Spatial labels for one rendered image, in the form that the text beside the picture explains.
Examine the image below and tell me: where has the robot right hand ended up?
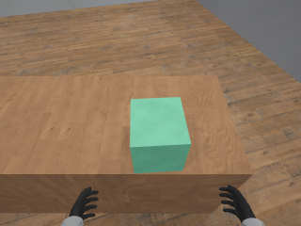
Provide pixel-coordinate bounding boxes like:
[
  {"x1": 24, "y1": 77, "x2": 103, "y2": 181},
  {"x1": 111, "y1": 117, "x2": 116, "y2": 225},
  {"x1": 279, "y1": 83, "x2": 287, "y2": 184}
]
[{"x1": 219, "y1": 185, "x2": 256, "y2": 223}]

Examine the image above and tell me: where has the pedestal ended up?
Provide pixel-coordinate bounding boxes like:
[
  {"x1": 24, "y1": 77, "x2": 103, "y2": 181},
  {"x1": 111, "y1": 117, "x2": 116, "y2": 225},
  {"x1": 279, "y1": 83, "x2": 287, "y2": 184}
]
[{"x1": 0, "y1": 75, "x2": 253, "y2": 214}]

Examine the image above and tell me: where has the robot left forearm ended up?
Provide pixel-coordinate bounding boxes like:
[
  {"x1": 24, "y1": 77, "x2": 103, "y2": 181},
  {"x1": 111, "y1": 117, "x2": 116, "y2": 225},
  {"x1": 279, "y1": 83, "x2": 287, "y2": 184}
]
[{"x1": 60, "y1": 216, "x2": 84, "y2": 226}]

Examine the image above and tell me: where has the robot left hand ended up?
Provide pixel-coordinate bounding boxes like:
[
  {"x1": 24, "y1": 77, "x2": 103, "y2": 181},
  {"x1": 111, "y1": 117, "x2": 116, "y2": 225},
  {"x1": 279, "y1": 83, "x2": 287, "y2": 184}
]
[{"x1": 69, "y1": 186, "x2": 99, "y2": 220}]

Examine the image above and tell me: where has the carton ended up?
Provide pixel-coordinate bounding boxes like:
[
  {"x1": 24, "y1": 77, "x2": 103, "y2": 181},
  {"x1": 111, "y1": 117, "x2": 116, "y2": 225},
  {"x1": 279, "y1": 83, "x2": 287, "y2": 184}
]
[{"x1": 130, "y1": 97, "x2": 191, "y2": 173}]

